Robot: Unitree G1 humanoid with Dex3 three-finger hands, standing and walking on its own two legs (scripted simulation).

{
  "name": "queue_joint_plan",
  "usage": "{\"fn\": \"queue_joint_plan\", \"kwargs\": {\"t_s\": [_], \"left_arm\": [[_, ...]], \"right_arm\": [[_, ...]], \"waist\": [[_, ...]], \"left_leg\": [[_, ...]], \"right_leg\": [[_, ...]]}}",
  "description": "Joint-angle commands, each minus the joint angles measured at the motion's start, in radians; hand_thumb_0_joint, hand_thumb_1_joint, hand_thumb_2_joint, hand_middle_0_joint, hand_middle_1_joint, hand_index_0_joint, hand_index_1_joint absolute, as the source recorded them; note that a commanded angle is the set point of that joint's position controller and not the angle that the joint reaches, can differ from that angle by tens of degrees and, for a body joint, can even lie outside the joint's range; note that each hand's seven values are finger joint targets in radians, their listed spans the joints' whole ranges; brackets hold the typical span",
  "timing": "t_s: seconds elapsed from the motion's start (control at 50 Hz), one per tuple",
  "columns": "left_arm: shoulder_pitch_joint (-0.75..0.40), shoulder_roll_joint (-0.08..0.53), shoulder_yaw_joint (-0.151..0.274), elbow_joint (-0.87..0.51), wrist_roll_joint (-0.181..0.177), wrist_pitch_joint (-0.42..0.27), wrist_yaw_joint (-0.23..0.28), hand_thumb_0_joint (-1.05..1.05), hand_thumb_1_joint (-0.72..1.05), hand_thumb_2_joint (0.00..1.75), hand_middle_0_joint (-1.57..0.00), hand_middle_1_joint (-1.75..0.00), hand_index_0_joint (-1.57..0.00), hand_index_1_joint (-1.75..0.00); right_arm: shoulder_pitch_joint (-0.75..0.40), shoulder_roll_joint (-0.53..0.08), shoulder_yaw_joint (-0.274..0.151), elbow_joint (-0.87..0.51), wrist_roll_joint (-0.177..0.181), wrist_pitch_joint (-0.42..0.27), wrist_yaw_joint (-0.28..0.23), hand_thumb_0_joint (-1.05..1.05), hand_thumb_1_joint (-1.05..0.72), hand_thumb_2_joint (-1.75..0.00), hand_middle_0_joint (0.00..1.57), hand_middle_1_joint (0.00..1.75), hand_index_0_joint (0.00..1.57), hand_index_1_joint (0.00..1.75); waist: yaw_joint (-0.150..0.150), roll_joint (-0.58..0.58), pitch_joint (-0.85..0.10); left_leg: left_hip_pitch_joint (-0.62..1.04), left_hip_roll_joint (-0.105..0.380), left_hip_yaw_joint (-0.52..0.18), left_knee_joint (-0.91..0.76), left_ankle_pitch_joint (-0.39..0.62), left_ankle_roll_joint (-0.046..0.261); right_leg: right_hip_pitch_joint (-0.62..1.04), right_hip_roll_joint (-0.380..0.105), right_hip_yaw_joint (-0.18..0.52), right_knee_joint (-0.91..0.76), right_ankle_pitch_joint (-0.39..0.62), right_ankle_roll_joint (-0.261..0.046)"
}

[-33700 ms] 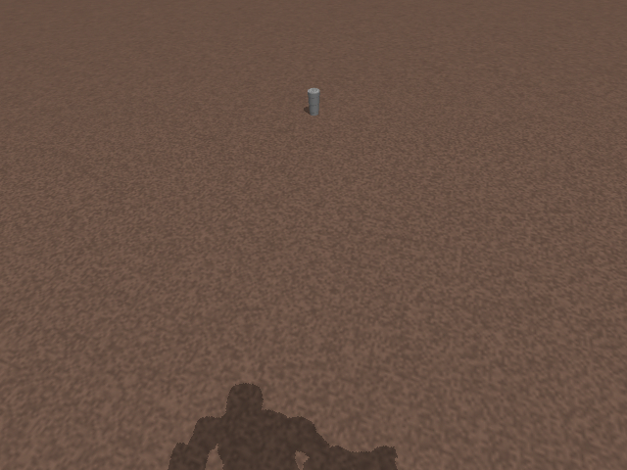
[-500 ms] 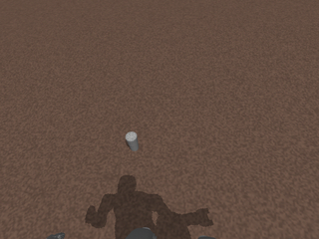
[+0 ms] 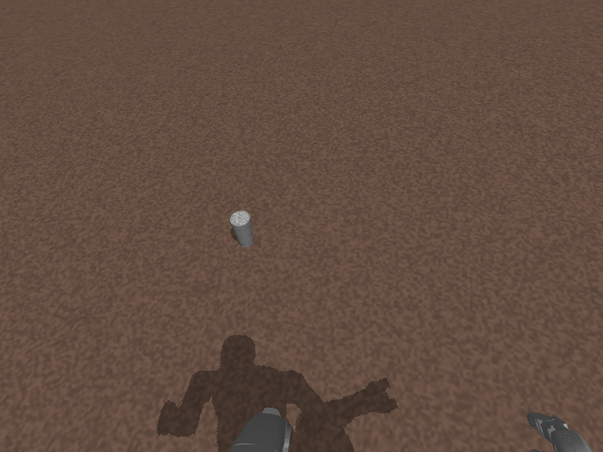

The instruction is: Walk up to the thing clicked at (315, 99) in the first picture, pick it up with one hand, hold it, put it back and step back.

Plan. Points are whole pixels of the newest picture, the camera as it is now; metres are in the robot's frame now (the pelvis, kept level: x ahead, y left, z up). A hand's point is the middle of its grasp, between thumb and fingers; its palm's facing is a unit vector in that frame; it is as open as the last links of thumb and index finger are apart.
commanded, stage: step back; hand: left
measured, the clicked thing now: (243, 230) +0.94 +0.32 -0.67
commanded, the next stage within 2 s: stand in 1.12 s
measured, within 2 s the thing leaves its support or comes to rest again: neither
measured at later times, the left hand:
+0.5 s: hand out of the picture -0.04 +0.27 -0.13, palm faces +0.12 -0.91 -0.39, open 7.4 cm
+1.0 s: hand out of the picture +0.03 +0.29 -0.14, palm faces +0.10 -0.93 -0.36, open 7.4 cm
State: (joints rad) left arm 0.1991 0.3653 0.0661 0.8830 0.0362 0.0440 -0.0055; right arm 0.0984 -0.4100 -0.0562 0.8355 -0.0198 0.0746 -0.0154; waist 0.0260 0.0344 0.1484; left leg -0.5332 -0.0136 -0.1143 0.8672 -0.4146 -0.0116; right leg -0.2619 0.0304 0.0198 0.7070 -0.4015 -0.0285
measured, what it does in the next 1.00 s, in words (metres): steps on the spot: left foot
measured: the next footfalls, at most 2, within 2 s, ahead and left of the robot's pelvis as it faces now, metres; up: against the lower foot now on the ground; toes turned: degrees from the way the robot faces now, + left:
left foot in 0.26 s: +0.00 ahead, +0.15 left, +0.00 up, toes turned +8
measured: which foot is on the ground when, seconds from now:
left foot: up 0.00-0.24, down 0.26-1.00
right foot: down 0.00-1.00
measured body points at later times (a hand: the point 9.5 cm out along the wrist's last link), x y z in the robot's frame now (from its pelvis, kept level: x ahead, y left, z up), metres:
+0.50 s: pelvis -0.07 -0.01 +0.01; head -0.07 -0.02 +0.46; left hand -0.05 +0.32 -0.11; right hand +0.03 -0.31 -0.12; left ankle -0.08 +0.13 -0.71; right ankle -0.03 -0.11 -0.72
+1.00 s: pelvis -0.03 +0.02 +0.02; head -0.01 +0.02 +0.47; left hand +0.03 +0.33 -0.11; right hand +0.10 -0.27 -0.11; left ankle -0.04 +0.14 -0.72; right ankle -0.02 -0.11 -0.72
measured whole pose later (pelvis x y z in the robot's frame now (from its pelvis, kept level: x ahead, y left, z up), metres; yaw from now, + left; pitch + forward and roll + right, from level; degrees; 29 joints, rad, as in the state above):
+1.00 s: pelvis -0.03 +0.02 +0.02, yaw +5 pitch -2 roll +0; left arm 0.14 0.37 0.03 1.05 0.00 -0.02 0.00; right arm 0.10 -0.33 -0.03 1.05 -0.02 -0.01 0.01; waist 0.01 -0.01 0.06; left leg -0.23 0.04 0.03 0.55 -0.29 -0.01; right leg -0.20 -0.01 0.01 0.54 -0.31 0.01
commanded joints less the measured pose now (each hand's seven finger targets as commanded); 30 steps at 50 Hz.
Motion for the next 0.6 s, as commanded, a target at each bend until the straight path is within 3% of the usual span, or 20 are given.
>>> {"fn": "queue_joint_plan", "kwargs": {"t_s": [0.0, 0.02, 0.06, 0.12, 0.14, 0.18, 0.2, 0.22, 0.24, 0.26, 0.28, 0.32, 0.34, 0.42, 0.44, 0.46, 0.48, 0.5, 0.54, 0.58], "left_arm": [[-0.165, 0.285, 0.074, -0.126, 0.014, -0.046, 0.038, 0.0, 0.9, 0.9, -0.2, -0.3, -0.2, -0.3], [-0.14, 0.265, 0.077, -0.118, 0.014, -0.05, 0.036, 0.0, 0.9, 0.9, -0.2, -0.3, -0.2, -0.3], [-0.058, 0.267, 0.08, -0.102, 0.018, -0.059, 0.031, 0.0, 0.9, 0.9, -0.2, -0.3, -0.2, -0.3], [0.01, 0.287, 0.092, -0.076, 0.021, -0.064, 0.028, 0.0, 0.9, 0.9, -0.2, -0.3, -0.2, -0.3], [0.023, 0.289, 0.094, -0.071, 0.018, -0.064, 0.026, 0.0, 0.9, 0.9, -0.2, -0.3, -0.2, -0.3], [-0.015, 0.296, 0.088, -0.068, 0.012, -0.058, 0.018, 0.0, 0.9, 0.9, -0.2, -0.3, -0.2, -0.3], [-0.031, 0.294, 0.081, -0.068, 0.006, -0.052, 0.014, 0.0, 0.9, 0.9, -0.2, -0.3, -0.2, -0.3], [-0.012, 0.261, 0.061, -0.063, 0.008, -0.046, 0.01, 0.0, 0.9, 0.9, -0.2, -0.3, -0.2, -0.3], [0.005, 0.214, 0.043, -0.063, 0.005, -0.046, 0.007, 0.0, 0.9, 0.9, -0.2, -0.3, -0.2, -0.3], [-0.057, 0.174, 0.03, -0.069, -0.017, -0.051, 0.003, 0.0, 0.9, 0.9, -0.2, -0.3, -0.2, -0.3], [-0.11, 0.249, 0.058, -0.054, -0.011, -0.053, 0.006, 0.0, 0.9, 0.9, -0.2, -0.3, -0.2, -0.3], [-0.063, 0.212, 0.048, -0.032, -0.021, -0.061, -0.009, 0.0, 0.9, 0.9, -0.2, -0.3, -0.2, -0.3], [-0.045, 0.204, 0.044, -0.017, -0.021, -0.067, -0.012, 0.0, 0.9, 0.9, -0.2, -0.3, -0.2, -0.3], [0.034, 0.191, 0.049, 0.047, -0.006, -0.087, -0.005, 0.0, 0.9, 0.9, -0.2, -0.3, -0.2, -0.3], [0.045, 0.22, 0.058, 0.05, 0.003, -0.094, 0.004, 0.0, 0.9, 0.9, -0.2, -0.3, -0.2, -0.3], [0.072, 0.295, 0.073, 0.057, 0.007, -0.099, 0.009, 0.0, 0.9, 0.9, -0.2, -0.3, -0.2, -0.3], [0.036, 0.351, 0.085, 0.045, 0.01, -0.104, 0.008, 0.0, 0.9, 0.9, -0.2, -0.3, -0.2, -0.3], [0.001, 0.327, 0.084, 0.022, 0.004, -0.109, 0.009, 0.0, 0.9, 0.9, -0.2, -0.3, -0.2, -0.3], [-0.015, 0.293, 0.072, 0.023, 0.004, -0.115, 0.015, 0.0, 0.9, 0.9, -0.2, -0.3, -0.2, -0.3], [-0.05, 0.291, 0.069, 0.022, 0.006, -0.113, 0.01, 0.0, 0.9, 0.9, -0.2, -0.3, -0.2, -0.3]], "right_arm": [[0.06, -0.187, -0.053, -0.037, 0.015, -0.029, -0.017, 0.0, -0.9, -0.9, 0.2, 0.3, 0.2, 0.3], [0.085, -0.175, -0.047, -0.027, 0.009, -0.036, -0.014, 0.0, -0.9, -0.9, 0.2, 0.3, 0.2, 0.3], [0.09, -0.178, -0.042, -0.016, 0.002, -0.045, -0.006, 0.0, -0.9, -0.9, 0.2, 0.3, 0.2, 0.3], [0.034, -0.177, -0.044, -0.026, -0.014, -0.056, 0.004, 0.0, -0.9, -0.9, 0.2, 0.3, 0.2, 0.3], [0.02, -0.169, -0.041, -0.023, -0.016, -0.063, 0.008, 0.0, -0.9, -0.9, 0.2, 0.3, 0.2, 0.3], [0.067, -0.163, -0.045, 0.019, -0.014, -0.076, 0.015, 0.0, -0.9, -0.9, 0.2, 0.3, 0.2, 0.3], [0.125, -0.148, -0.047, 0.05, -0.012, -0.083, 0.017, 0.0, -0.9, -0.9, 0.2, 0.3, 0.2, 0.3], [0.154, -0.15, -0.057, 0.077, -0.014, -0.09, 0.015, 0.0, -0.9, -0.9, 0.2, 0.3, 0.2, 0.3], [0.176, -0.182, -0.07, 0.086, -0.022, -0.096, 0.012, 0.0, -0.9, -0.9, 0.2, 0.3, 0.2, 0.3], [0.147, -0.256, -0.072, 0.071, -0.024, -0.1, 0.012, 0.0, -0.9, -0.9, 0.2, 0.3, 0.2, 0.3], [0.104, -0.3, -0.079, 0.06, -0.017, -0.102, 0.015, 0.0, -0.9, -0.9, 0.2, 0.3, 0.2, 0.3], [0.018, -0.212, -0.046, 0.048, -0.028, -0.119, 0.011, 0.0, -0.9, -0.9, 0.2, 0.3, 0.2, 0.3], [0.021, -0.214, -0.049, 0.051, -0.027, -0.119, 0.011, 0.0, -0.9, -0.9, 0.2, 0.3, 0.2, 0.3], [0.024, -0.178, -0.042, 0.058, -0.017, -0.092, 0.024, 0.0, -0.9, -0.9, 0.2, 0.3, 0.2, 0.3], [0.041, -0.137, -0.029, 0.054, -0.01, -0.089, 0.022, 0.0, -0.9, -0.9, 0.2, 0.3, 0.2, 0.3], [0.025, -0.115, -0.025, 0.045, -0.009, -0.087, 0.021, 0.0, -0.9, -0.9, 0.2, 0.3, 0.2, 0.3], [0.039, -0.147, -0.039, 0.057, -0.015, -0.085, 0.012, 0.0, -0.9, -0.9, 0.2, 0.3, 0.2, 0.3], [0.068, -0.168, -0.042, 0.068, -0.013, -0.089, 0.012, 0.0, -0.9, -0.9, 0.2, 0.3, 0.2, 0.3], [0.066, -0.159, -0.045, 0.079, -0.01, -0.095, 0.017, 0.0, -0.9, -0.9, 0.2, 0.3, 0.2, 0.3], [0.113, -0.151, -0.045, 0.097, -0.012, -0.102, 0.025, 0.0, -0.9, -0.9, 0.2, 0.3, 0.2, 0.3]], "waist": [[-0.059, -0.106, -0.071], [-0.047, -0.127, -0.088], [0.007, -0.155, -0.123], [0.057, -0.206, -0.122], [0.065, -0.215, -0.119], [0.035, -0.22, -0.115], [0.0, -0.206, -0.128], [-0.014, -0.154, -0.129], [-0.027, -0.041, -0.139], [-0.051, 0.144, -0.115], [-0.062, 0.103, -0.048], [-0.006, 0.039, -0.025], [-0.009, 0.082, -0.043], [0.015, 0.092, -0.092], [0.021, 0.005, -0.108], [0.04, -0.142, -0.087], [0.035, -0.175, -0.038], [0.017, -0.099, -0.006], [0.005, -0.086, 0.005], [-0.015, -0.156, -0.053]], "left_leg": [[0.033, -0.095, -0.084, 0.365, -0.041, 0.002], [0.049, -0.091, -0.056, 0.35, -0.015, -0.006], [-0.005, -0.07, -0.017, 0.258, -0.014, -0.016], [-0.027, -0.007, 0.012, 0.015, -0.093, -0.017], [0.013, 0.007, 0.029, -0.094, -0.133, -0.012], [0.194, 0.008, 0.094, -0.273, -0.142, 0.01], [0.31, -0.017, 0.14, -0.424, -0.031, 0.026], [0.424, -0.032, 0.137, -0.514, 0.068, 0.037], [0.526, 0.052, -0.028, -0.518, -0.011, 0.064], [0.41, 0.263, -0.39, -0.639, -0.383, 0.168], [0.19, 0.361, -0.456, -0.689, -0.491, 0.259], [0.222, 0.26, -0.277, -0.627, -0.262, 0.201], [0.245, 0.238, -0.215, -0.601, -0.212, 0.18], [0.117, 0.147, -0.049, -0.451, -0.177, 0.101], [0.042, 0.101, -0.013, -0.345, -0.158, 0.069], [-0.061, 0.002, 0.04, -0.153, -0.183, 0.042], [-0.006, 0.003, 0.043, 0.01, -0.171, 0.024], [-0.014, 0.03, -0.012, 0.031, -0.13, 0.023], [0.013, 0.061, -0.016, 0.018, -0.054, 0.029], [0.123, 0.073, 0.051, -0.073, -0.043, 0.02]], "right_leg": [[-0.164, -0.293, 0.244, -0.311, 0.235, -0.173], [-0.131, -0.248, 0.202, -0.296, 0.169, -0.148], [0.031, -0.225, 0.211, -0.298, 0.024, -0.137], [0.151, -0.281, 0.295, -0.344, -0.241, -0.16], [0.141, -0.306, 0.313, -0.353, -0.25, -0.171], [0.025, -0.303, 0.258, -0.351, -0.199, -0.159], [-0.013, -0.273, 0.203, -0.308, -0.14, -0.131], [-0.08, -0.224, 0.146, -0.24, -0.106, -0.096], [-0.221, -0.172, 0.089, -0.14, -0.13, -0.054], [-0.313, -0.049, -0.021, 0.004, -0.159, 0.019], [-0.205, -0.067, 0.006, 0.142, -0.164, 0.02], [-0.181, -0.083, 0.048, 0.123, -0.064, 0.008], [-0.151, -0.076, 0.009, 0.056, -0.045, 0.003], [0.178, -0.003, -0.056, -0.275, 0.069, -0.005], [0.242, -0.069, 0.09, -0.32, 0.019, -0.026], [0.201, -0.24, 0.392, -0.436, -0.267, -0.1], [0.049, -0.397, 0.55, -0.524, -0.464, -0.186], [0.037, -0.404, 0.548, -0.504, -0.394, -0.214], [-0.003, -0.348, 0.417, -0.494, -0.295, -0.175], [-0.04, -0.311, 0.312, -0.456, -0.193, -0.154]]}}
